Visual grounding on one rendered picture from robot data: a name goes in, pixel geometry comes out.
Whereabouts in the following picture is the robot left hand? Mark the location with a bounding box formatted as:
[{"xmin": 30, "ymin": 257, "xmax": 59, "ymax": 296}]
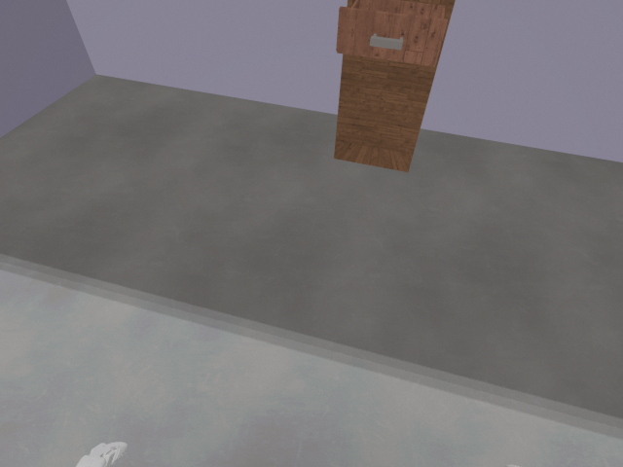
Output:
[{"xmin": 74, "ymin": 442, "xmax": 128, "ymax": 467}]

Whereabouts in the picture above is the cabinet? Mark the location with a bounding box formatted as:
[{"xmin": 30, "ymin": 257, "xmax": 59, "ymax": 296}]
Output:
[{"xmin": 334, "ymin": 0, "xmax": 456, "ymax": 172}]

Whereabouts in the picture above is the drawer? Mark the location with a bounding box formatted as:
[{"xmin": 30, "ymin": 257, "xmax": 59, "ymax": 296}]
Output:
[{"xmin": 336, "ymin": 0, "xmax": 448, "ymax": 67}]

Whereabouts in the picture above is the handle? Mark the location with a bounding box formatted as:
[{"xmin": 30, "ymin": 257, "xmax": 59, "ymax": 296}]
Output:
[{"xmin": 370, "ymin": 34, "xmax": 403, "ymax": 50}]

